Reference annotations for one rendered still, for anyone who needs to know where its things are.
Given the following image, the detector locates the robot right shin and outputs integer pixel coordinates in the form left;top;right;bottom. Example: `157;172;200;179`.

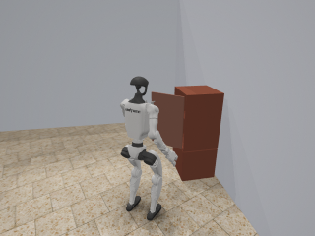
150;176;163;213

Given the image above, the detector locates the cupboard door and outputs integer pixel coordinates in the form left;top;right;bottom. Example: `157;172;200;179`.
151;91;185;149

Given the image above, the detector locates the left robot upper arm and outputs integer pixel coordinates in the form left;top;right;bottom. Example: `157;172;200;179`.
120;98;130;117

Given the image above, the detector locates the right robot hand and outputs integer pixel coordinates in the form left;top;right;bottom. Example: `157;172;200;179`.
165;150;178;167

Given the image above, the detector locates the right robot forearm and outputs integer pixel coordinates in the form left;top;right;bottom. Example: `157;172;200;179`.
154;130;171;156

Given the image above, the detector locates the robot left shin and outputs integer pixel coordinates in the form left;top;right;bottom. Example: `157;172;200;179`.
129;168;141;205

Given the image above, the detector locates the robot shin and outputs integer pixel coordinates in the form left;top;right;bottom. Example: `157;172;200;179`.
150;176;163;213
129;168;141;205

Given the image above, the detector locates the right robot upper arm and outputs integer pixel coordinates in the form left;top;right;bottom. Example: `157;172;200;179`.
146;103;159;140

